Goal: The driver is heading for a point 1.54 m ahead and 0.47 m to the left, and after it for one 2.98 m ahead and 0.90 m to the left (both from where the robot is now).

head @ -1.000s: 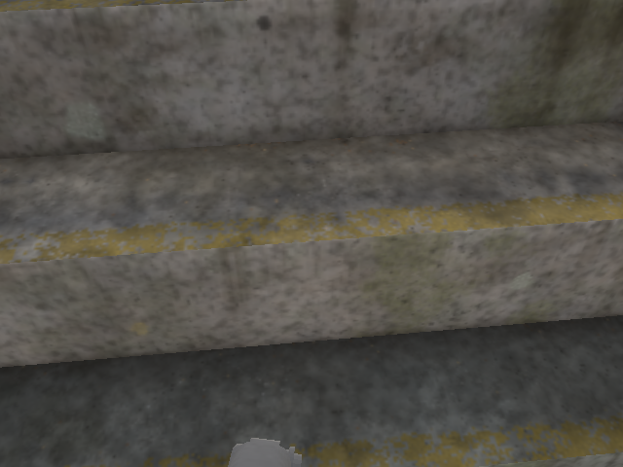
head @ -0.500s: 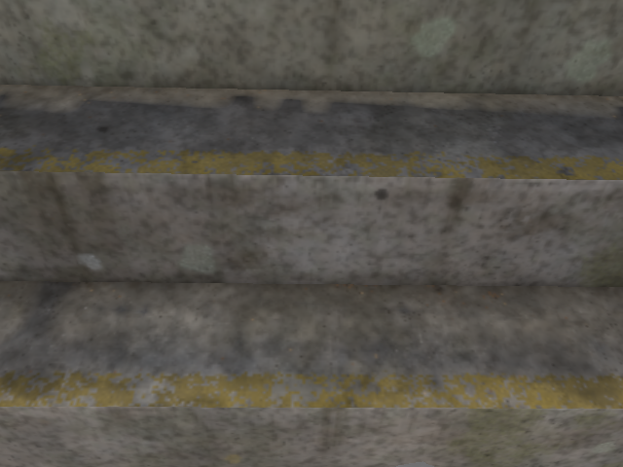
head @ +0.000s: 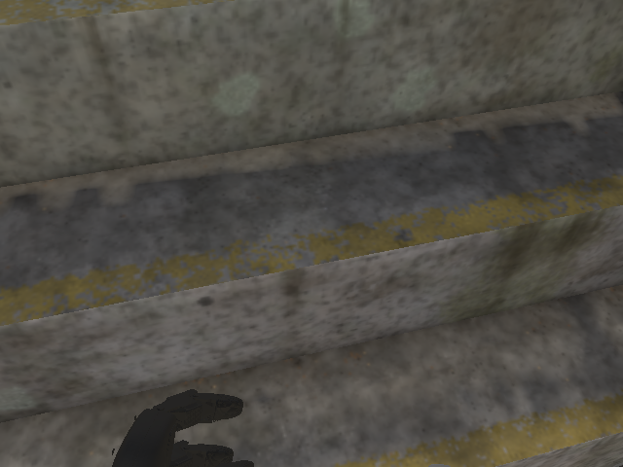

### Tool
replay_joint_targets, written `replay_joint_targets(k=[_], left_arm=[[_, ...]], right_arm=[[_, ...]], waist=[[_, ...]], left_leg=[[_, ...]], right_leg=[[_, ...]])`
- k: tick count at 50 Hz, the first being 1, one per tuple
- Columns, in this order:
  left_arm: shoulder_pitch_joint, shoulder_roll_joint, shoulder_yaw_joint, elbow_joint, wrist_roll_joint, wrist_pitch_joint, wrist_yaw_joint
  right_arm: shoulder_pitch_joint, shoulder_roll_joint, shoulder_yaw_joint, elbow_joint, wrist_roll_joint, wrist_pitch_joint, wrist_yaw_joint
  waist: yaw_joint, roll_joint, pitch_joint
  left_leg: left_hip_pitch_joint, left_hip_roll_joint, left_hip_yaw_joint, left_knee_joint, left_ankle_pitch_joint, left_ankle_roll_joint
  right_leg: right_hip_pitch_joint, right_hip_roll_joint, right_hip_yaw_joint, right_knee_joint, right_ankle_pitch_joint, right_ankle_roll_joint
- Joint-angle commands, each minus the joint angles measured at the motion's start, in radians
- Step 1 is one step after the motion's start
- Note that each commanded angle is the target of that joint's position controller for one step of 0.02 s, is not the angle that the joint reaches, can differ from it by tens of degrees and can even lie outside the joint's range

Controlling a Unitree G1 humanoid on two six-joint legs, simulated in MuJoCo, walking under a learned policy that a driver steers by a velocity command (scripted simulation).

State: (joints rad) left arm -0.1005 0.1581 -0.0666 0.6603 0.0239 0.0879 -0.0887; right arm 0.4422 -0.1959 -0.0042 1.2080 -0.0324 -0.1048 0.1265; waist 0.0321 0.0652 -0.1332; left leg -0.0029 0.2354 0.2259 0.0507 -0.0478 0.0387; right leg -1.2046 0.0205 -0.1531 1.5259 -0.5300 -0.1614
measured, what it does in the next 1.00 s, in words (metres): climbs, turning left: left foot 0.23 m higher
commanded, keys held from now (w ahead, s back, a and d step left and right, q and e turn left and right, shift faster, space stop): w+q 1.00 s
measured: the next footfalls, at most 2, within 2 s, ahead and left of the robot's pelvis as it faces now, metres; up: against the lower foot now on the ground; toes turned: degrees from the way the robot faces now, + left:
left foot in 0.64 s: +0.35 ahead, +0.08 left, +0.46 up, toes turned +11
right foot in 1.12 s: +0.44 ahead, -0.20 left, +0.46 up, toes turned +26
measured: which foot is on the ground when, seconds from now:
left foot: down 0.00-0.04, up 0.06-0.62, down 0.64-1.00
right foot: down 0.00-0.68, up 0.70-1.00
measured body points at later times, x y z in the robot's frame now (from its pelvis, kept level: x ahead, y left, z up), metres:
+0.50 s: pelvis +0.20 -0.06 +0.20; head +0.20 -0.09 +0.65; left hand -0.02 +0.07 +0.08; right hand +0.44 -0.17 +0.09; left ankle +0.24 +0.10 -0.14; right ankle +0.12 -0.11 -0.54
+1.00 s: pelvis +0.38 -0.05 +0.40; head +0.39 -0.07 +0.85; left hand +0.63 +0.20 +0.42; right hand +0.40 -0.26 +0.23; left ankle +0.31 +0.08 -0.31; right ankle +0.38 -0.19 -0.10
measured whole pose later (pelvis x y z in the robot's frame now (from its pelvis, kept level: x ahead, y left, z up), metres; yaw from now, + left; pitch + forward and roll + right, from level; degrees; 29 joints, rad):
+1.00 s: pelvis +0.38 -0.05 +0.40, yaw +25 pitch +10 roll +4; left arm -0.20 0.19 -0.07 0.59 0.12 -0.04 -0.05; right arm 0.46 -0.13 0.00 1.04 -0.04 -0.08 -0.03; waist -0.15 0.02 -0.20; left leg -0.52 -0.20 -0.25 0.75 -0.36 0.09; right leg -0.97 0.09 0.15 1.91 -0.64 -0.12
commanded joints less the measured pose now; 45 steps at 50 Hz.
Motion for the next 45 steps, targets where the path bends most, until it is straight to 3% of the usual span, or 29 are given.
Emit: replay_joint_targets(k=[1, 2, 3, 4, 6, 7, 8, 11, 15, 16, 17, 19, 21, 23, 26, 27, 28, 29, 30, 32, 33, 34, 35, 36, 37, 38, 41, 42, 45], left_arm=[[0.54, 0.096, 0.073, 0.151, -0.01, -0.101, 0.089], [0.505, 0.186, 0.109, 0.189, 0.009, -0.093, 0.116], [0.456, 0.227, 0.136, 0.206, -0.006, -0.095, 0.112], [0.338, 0.228, 0.133, 0.198, 0.011, -0.103, 0.111], [0.281, 0.102, 0.115, 0.276, 0.009, -0.147, 0.109], [0.286, 0.052, 0.11, 0.314, 0.006, -0.156, 0.097], [0.419, -0.021, 0.096, 0.356, -0.004, -0.166, 0.091], [0.53, 0.056, 0.127, 0.386, -0.01, -0.225, 0.131], [0.657, -0.027, 0.117, 0.427, -0.002, -0.275, 0.143], [0.64, 0.023, 0.075, 0.407, 0.097, -0.163, 0.045], [0.686, -0.024, 0.063, 0.429, 0.128, -0.125, 0.01], [0.699, -0.024, 0.036, 0.485, 0.13, -0.118, -0.009], [0.579, 0.02, 0.036, 0.468, 0.135, -0.166, -0.007], [0.602, 0.016, 0.026, 0.461, 0.144, -0.176, 0.001], [0.932, 0.016, 0.0, 0.562, 0.155, -0.161, -0.017], [0.867, 0.03, -0.001, 0.555, 0.128, -0.15, -0.051], [0.721, 0.108, 0.002, 0.534, 0.079, -0.141, -0.08], [0.79, 0.166, -0.001, 0.579, 0.073, -0.143, -0.095], [0.744, 0.263, 0.021, 0.587, 0.025, -0.182, -0.085], [0.733, 0.322, 0.049, 0.594, 0.018, -0.187, -0.094], [0.652, 0.238, 0.101, 0.436, -0.159, -0.201, 0.119], [0.653, 0.308, 0.062, 0.557, 0.13, -0.166, -0.05], [0.548, 0.221, 0.106, 0.323, -0.112, -0.201, 0.097], [0.475, 0.236, 0.1, 0.296, -0.087, -0.225, 0.125], [0.337, 0.153, 0.083, 0.199, -0.028, -0.229, 0.107], [0.234, 0.064, 0.055, 0.141, 0.014, -0.22, 0.081], [0.195, -0.111, 0.01, -0.053, 0.079, -0.196, 0.087], [0.17, -0.074, 0.011, -0.052, 0.096, -0.219, 0.078], [0.056, 0.045, 0.035, -0.083, 0.063, -0.265, 0.069]], right_arm=[[0.075, -0.233, -0.06, -0.118, 0.14, -0.084, -0.107], [-0.019, -0.18, -0.059, -0.179, 0.095, -0.088, -0.108], [-0.176, -0.093, -0.057, -0.256, 0.034, -0.072, -0.095], [-0.297, 0.02, -0.04, -0.373, 0.001, -0.051, -0.104], [-0.313, 0.113, -0.015, -0.474, -0.008, -0.029, -0.131], [-0.273, 0.13, -0.008, -0.487, -0.011, -0.018, -0.138], [-0.239, 0.104, -0.009, -0.434, -0.028, -0.019, -0.152], [-0.236, 0.033, -0.027, -0.427, 0.008, 0.001, -0.134], [-0.384, 0.14, 0.0, -0.458, 0.012, 0.031, -0.115], [-0.402, 0.037, 0.001, -0.458, 0.06, 0.079, -0.041], [-0.349, 0.005, -0.005, -0.437, 0.076, 0.08, -0.009], [-0.3, 0.055, 0.025, -0.428, 0.055, 0.07, 0.017], [-0.394, 0.036, 0.02, -0.447, 0.068, 0.065, 0.013], [-0.609, -0.003, 0.023, -0.492, 0.1, 0.102, -0.002], [-0.748, 0.036, 0.038, -0.521, 0.089, 0.145, -0.075], [-0.853, -0.011, 0.03, -0.54, 0.072, 0.167, -0.084], [-0.841, 0.001, 0.043, -0.586, 0.046, 0.217, -0.059], [-0.923, -0.013, 0.044, -0.626, 0.052, 0.26, -0.034], [-0.75, 0.024, 0.046, -0.596, 0.03, 0.277, -0.002], [-0.655, -0.019, 0.034, -0.566, 0.015, 0.283, 0.014], [-0.36, 0.023, 0.032, -0.379, 0.029, 0.185, -0.078], [-0.31, -0.026, 0.037, -0.432, 0.016, 0.242, -0.043], [-0.192, -0.073, 0.002, -0.314, -0.006, 0.178, -0.114], [-0.154, -0.052, -0.002, -0.248, 0.004, 0.177, -0.145], [-0.258, -0.095, -0.02, -0.251, -0.01, 0.18, -0.175], [-0.341, -0.048, -0.013, -0.281, -0.045, 0.173, -0.184], [-0.322, -0.042, -0.018, -0.245, -0.031, 0.07, -0.174], [-0.214, 0.009, -0.015, -0.206, -0.01, 0.045, -0.174], [-0.119, -0.096, -0.063, -0.223, 0.009, 0.009, -0.209]], waist=[[0.159, 0.007, -0.376], [0.136, -0.282, -0.329], [0.139, -0.244, -0.23], [0.089, -0.222, -0.163], [-0.023, -0.173, 0.05], [-0.058, -0.128, 0.126], [0.0, -0.028, 0.139], [0.005, -0.058, 0.066], [0.005, -0.058, 0.073], [0.006, -0.456, -0.032], [0.025, -0.287, -0.021], [-0.054, -0.08, 0.063], [-0.133, -0.029, 0.097], [-0.071, -0.132, 0.094], [0.06, -0.235, 0.046], [0.058, -0.192, 0.085], [-0.077, -0.28, 0.04], [-0.074, -0.298, -0.012], [-0.166, -0.384, -0.061], [-0.136, -0.38, -0.114], [-0.145, -0.236, -0.19], [-0.224, -0.37, -0.192], [-0.164, -0.202, -0.233], [-0.165, -0.142, -0.168], [-0.133, 0.095, -0.072], [-0.114, 0.142, -0.004], [0.008, 0.03, 0.175], [-0.05, -0.038, 0.2], [-0.116, -0.045, 0.13]], left_leg=[[-0.23, -0.035, -0.069, 0.752, 1.176, 0.142], [-0.496, -0.177, -0.133, 1.094, 0.543, 0.111], [-0.62, -0.271, -0.26, 1.653, 0.075, 0.068], [-0.784, -0.295, -0.433, 1.975, 0.062, 0.071], [-1.002, -0.294, -0.421, 2.119, 0.188, 0.112], [-1.071, -0.305, -0.432, 2.176, 0.171, 0.123], [-1.006, -0.299, -0.452, 2.028, 0.156, 0.119], [-1.124, -0.363, -0.424, 1.963, -0.013, 0.056], [-1.25, -0.339, -0.372, 1.965, -0.044, 0.083], [-1.454, -0.408, -0.497, 2.241, -0.024, 0.244], [-1.585, -0.437, -0.503, 2.525, -0.043, 0.293], [-1.784, -0.379, -0.523, 2.677, 0.038, 0.355], [-1.57, -0.294, -0.363, 2.382, 0.251, 0.343], [-1.443, -0.239, -0.199, 2.266, 0.209, 0.289], [-1.667, -0.258, -0.205, 2.111, 0.112, 0.271], [-1.614, -0.234, -0.146, 1.896, -0.164, 0.268], [-1.306, -0.259, 0.002, 1.7, -0.214, 0.294], [-1.159, -0.307, 0.056, 1.565, -0.304, 0.262], [-1.125, -0.326, 0.077, 1.596, -0.34, 0.212], [-1.159, -0.415, 0.093, 1.346, -0.489, 0.199], [-0.743, -0.48, 0.145, 1.319, -0.696, 0.195], [-0.742, -0.441, -0.125, 1.167, -0.401, 0.226], [-0.437, -0.464, -0.097, 1.215, -0.565, 0.226], [-0.389, -0.468, -0.192, 1.07, -0.59, 0.225], [-0.402, -0.37, -0.509, 0.878, -0.65, 0.298], [-0.616, -0.266, -0.885, 0.62, -0.845, 0.403], [-0.766, -0.204, -0.977, 0.434, -0.852, 0.344], [-0.62, -0.295, -0.915, 0.463, -0.679, 0.324], [-0.148, -0.255, -0.944, 0.477, -0.058, 0.352]], right_leg=[[0.958, -0.001, 0.369, -0.534, -0.218, -0.096], [1.008, -0.143, 0.779, -0.845, -0.481, -0.13], [0.885, -0.239, 0.941, -1.07, -0.436, -0.12], [0.835, -0.256, 0.889, -1.056, -0.301, -0.051], [0.73, -0.233, 0.648, -0.927, -0.16, 0.029], [0.708, -0.211, 0.561, -0.909, -0.063, 0.057], [0.842, -0.131, 0.478, -0.883, 0.119, 0.145], [1.221, -0.203, 0.462, -0.969, 0.711, 0.113], [1.252, -0.238, 0.331, -1.053, 0.71, 0.158], [1.214, -0.197, 0.356, -1.039, 0.91, 0.058], [1.253, -0.271, 0.419, -1.038, 0.889, -0.04], [1.203, -0.322, 0.366, -1.114, 0.6, -0.034], [0.904, -0.223, 0.112, -1.225, 0.42, 0.089], [0.724, -0.205, 0.056, -1.345, 0.399, 0.077], [1.129, -0.279, 0.128, -1.309, 0.842, 0.06], [1.121, -0.329, 0.09, -1.362, 1.06, 0.068], [0.907, -0.32, 0.03, -1.391, 1.582, -0.015], [0.884, -0.339, 0.03, -1.359, 2.139, -0.068], [1.067, -0.406, 0.0, -1.262, 2.615, -0.098], [1.369, -0.44, 0.008, -1.172, 2.766, -0.129], [1.325, -0.303, -0.15, -0.967, 2.519, 0.024], [1.158, -0.434, 0.07, -0.921, 2.839, -0.09], [1.067, -0.284, -0.098, -0.781, 2.204, -0.026], [0.851, -0.254, -0.056, -0.71, 1.722, -0.069], [0.607, -0.12, -0.015, -0.477, 0.899, -0.05], [0.525, 0.006, 0.159, 0.03, 0.61, -0.008], [0.199, 0.06, 0.291, 0.661, 0.41, 0.015], [0.151, 0.057, 0.262, 0.638, 0.398, 0.018], [0.019, 0.075, 0.242, 0.513, 0.31, 0.127]])
Velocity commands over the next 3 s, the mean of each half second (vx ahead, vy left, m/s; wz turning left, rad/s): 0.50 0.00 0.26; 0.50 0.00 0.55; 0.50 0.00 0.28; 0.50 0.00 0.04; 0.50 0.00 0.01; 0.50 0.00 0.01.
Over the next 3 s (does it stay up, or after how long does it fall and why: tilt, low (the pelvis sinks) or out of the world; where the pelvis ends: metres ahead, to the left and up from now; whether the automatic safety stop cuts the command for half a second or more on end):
stays up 0.75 -0.24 0.68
